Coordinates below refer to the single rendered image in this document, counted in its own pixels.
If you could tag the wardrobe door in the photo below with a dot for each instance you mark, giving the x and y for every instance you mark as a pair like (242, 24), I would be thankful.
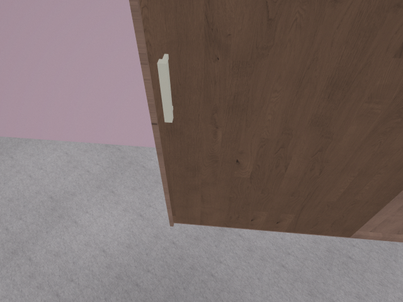
(388, 220)
(287, 114)

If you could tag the handle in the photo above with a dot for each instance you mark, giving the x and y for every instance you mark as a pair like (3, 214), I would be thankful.
(164, 80)

